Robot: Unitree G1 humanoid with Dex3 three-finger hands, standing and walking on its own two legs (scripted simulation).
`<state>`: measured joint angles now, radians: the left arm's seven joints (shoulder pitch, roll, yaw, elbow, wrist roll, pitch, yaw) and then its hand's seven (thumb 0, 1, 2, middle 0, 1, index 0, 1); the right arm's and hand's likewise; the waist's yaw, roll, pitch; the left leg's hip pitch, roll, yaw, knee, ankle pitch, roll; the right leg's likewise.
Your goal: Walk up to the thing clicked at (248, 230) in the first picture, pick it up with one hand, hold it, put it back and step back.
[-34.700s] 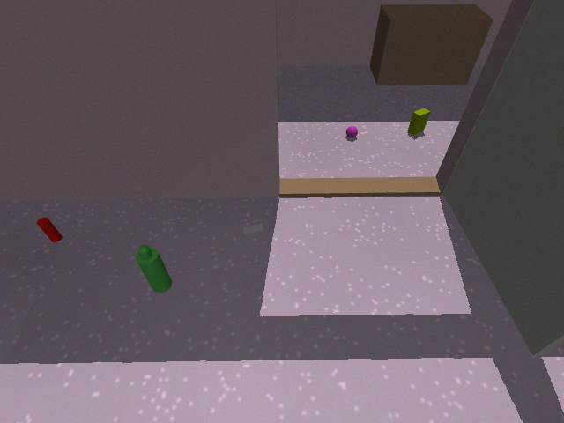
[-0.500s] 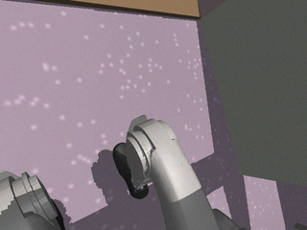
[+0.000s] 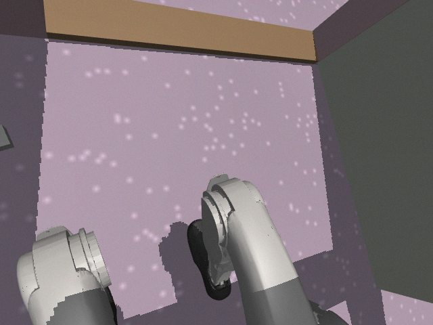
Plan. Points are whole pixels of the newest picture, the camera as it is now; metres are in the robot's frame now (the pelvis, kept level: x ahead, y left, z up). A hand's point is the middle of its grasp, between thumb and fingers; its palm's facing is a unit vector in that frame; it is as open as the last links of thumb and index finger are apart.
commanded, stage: withdraw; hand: left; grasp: from above
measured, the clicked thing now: out of the picture +0.48 +0.32 -0.31
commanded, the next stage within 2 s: home in 0.52 s
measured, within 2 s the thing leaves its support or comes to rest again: neither
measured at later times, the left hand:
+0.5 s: hand out of the picture +0.45 +0.31 -0.14, palm faces -0.51 -0.08 -0.86, open 12.0 cm
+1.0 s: hand out of the picture +0.44 +0.33 -0.05, palm faces -0.36 -0.37 -0.85, open 9.4 cm
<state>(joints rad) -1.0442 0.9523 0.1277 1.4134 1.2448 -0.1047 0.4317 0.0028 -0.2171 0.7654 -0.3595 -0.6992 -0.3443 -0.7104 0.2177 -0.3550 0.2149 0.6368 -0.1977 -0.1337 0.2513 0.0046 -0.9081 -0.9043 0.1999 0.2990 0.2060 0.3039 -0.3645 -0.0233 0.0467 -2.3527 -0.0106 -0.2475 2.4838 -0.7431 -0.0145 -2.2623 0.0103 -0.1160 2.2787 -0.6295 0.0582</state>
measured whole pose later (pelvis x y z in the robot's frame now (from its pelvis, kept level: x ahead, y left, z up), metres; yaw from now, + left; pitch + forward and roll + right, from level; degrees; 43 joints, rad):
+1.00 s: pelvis +0.00 +0.00 +0.07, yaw +7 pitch +38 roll -8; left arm -0.81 0.65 0.09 0.97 0.85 0.06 0.04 0.00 0.45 0.89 -0.24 -0.45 -0.22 -0.45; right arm 0.24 -0.31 0.04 0.60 -0.06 0.06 0.13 0.01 -0.90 -0.90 0.20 0.30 0.21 0.30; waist -0.19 0.10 -0.13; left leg -2.18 -0.01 -0.12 2.22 -0.72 0.00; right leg -2.13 -0.03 -0.02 2.11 -0.65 0.06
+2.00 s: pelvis +0.08 +0.00 +0.39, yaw +14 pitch +12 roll -3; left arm 0.48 0.22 0.04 -0.10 -0.07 0.44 0.05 0.01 0.91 0.90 -0.20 -0.30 -0.20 -0.30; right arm 0.30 -0.22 0.03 0.53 0.02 -0.17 -0.18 0.02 -0.90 -0.90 0.20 0.30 0.21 0.30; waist -0.05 0.06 -0.19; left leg -0.74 0.04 -0.07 1.03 -0.51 -0.02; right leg -0.72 -0.02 -0.05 0.96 -0.45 0.03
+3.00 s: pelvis +0.07 -0.01 +0.39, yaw +14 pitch +9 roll -2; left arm 0.49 0.22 0.03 -0.12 -0.05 0.47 0.01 0.01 0.91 0.90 -0.20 -0.30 -0.20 -0.30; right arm 0.28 -0.22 0.03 0.54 0.00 -0.25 -0.19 0.02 -0.90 -0.90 0.20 0.30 0.21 0.30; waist -0.03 0.05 -0.16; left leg -0.69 0.04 -0.07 1.01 -0.49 -0.03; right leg -0.66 -0.02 -0.06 0.94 -0.44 0.02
